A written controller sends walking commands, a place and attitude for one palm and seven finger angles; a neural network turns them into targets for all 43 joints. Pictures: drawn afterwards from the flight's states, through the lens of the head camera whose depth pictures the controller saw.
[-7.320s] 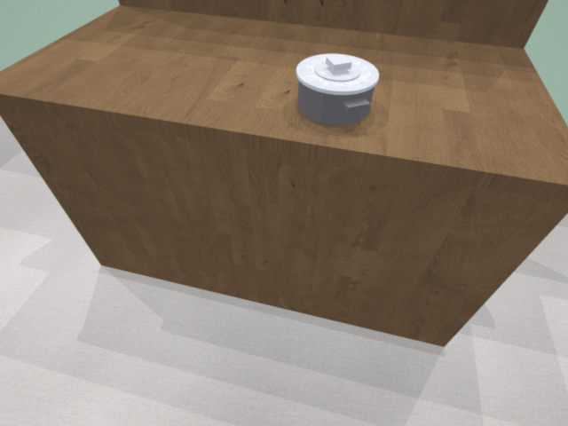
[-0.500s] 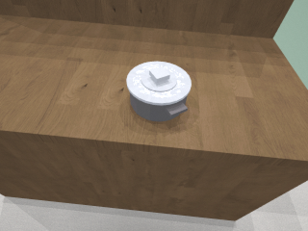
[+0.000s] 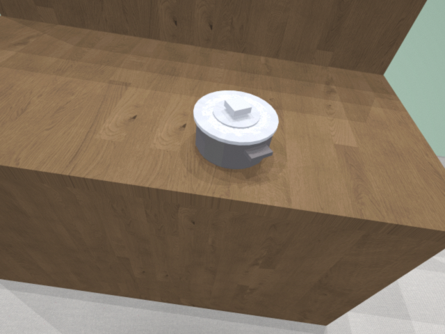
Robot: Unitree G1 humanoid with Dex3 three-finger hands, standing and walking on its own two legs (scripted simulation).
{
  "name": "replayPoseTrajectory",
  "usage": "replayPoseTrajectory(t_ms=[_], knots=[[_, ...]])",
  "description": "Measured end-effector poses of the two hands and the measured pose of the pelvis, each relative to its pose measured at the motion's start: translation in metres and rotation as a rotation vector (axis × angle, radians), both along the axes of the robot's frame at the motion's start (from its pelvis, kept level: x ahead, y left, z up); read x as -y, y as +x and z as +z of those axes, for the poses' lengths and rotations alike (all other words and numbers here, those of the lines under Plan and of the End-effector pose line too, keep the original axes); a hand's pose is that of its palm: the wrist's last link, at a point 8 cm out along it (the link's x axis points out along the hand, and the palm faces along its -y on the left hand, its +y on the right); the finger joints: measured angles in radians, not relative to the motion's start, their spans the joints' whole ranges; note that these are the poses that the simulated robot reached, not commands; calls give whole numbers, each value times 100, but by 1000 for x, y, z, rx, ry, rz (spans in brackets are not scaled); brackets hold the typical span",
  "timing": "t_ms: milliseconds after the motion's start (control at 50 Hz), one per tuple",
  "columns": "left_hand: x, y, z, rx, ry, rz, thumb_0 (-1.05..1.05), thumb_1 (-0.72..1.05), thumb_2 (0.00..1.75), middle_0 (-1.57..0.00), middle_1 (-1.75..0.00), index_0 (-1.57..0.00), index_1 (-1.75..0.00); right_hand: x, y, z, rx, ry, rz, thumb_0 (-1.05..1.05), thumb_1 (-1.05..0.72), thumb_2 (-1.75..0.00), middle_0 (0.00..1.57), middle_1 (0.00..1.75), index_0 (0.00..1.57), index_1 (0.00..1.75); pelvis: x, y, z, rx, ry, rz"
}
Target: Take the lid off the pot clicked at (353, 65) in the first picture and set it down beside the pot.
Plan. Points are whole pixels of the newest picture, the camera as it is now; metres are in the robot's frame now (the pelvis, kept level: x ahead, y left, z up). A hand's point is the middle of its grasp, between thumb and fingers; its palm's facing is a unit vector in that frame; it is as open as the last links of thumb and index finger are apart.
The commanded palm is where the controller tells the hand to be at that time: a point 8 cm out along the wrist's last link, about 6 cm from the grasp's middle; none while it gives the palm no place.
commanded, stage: look again from close up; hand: left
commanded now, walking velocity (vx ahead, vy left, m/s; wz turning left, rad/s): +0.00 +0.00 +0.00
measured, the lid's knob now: (237, 106) +0.52 +0.03 +0.16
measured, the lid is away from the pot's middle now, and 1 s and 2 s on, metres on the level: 0.00 0.00 0.00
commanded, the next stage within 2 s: shuffle to correct the standing spot in 0.34 s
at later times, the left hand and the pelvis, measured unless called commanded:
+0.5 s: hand out of the picture -0.05 +0.16 -0.19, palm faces +0.03 -0.99 -0.12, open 7.4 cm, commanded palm none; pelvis -0.01 +0.01 +0.00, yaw +0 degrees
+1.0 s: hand out of the picture -0.03 +0.12 -0.18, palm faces +0.01 -0.99 -0.13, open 7.4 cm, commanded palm none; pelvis -0.01 -0.04 +0.00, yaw -3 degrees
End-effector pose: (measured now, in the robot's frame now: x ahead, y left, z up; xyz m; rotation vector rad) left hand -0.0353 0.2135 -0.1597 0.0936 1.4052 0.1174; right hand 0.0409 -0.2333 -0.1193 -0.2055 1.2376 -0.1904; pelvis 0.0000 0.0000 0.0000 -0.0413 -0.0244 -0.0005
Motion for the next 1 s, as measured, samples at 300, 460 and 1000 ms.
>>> replayPoseTrajectory(t_ms=[300,460,1000], knots=[[-1,-26,0,-60,-15,15,0,90,90,-20,-30,-20,-29,-7,-26,-1,-63,-2,-28,0,-93,-90,20,30,20,30,-5,-5,1,-9,0,0],[-2,-22,1,-53,-14,11,0,90,90,-20,-30,-20,-29,-11,-35,-3,-79,7,-44,1,-94,-90,20,30,20,30,-8,-5,2,-11,3,-5],[44,-2,6,-28,-6,-16,0,91,90,-20,-30,-20,-29,31,-66,-9,-113,41,-151,0,-91,-90,20,30,20,30,43,-8,3,-26,15,-45]])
